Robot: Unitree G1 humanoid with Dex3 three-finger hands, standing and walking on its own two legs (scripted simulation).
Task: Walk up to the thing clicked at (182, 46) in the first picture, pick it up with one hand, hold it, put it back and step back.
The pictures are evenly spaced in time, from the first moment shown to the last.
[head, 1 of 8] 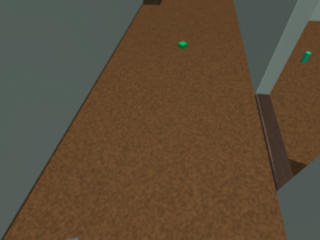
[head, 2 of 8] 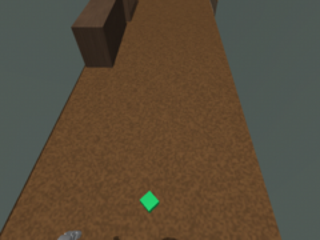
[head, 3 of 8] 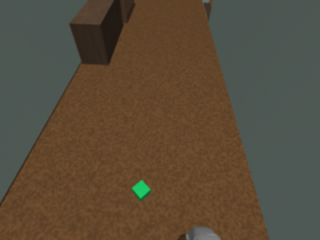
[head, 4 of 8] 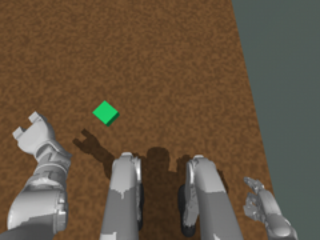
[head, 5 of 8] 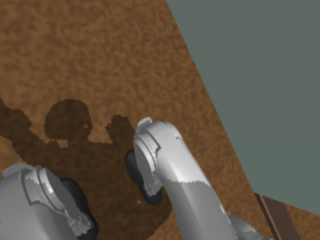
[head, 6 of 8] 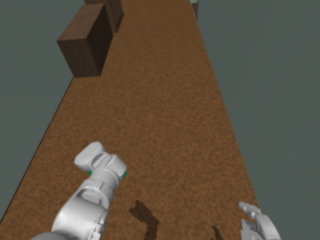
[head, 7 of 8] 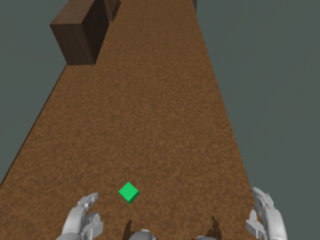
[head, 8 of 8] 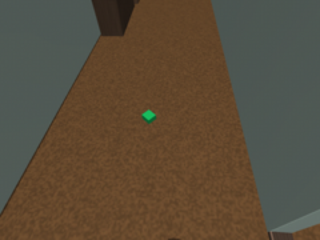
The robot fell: no
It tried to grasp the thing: yes
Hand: left
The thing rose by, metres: 0.66
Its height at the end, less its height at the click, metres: +0.00
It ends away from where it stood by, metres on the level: 0.03
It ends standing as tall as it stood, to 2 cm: yes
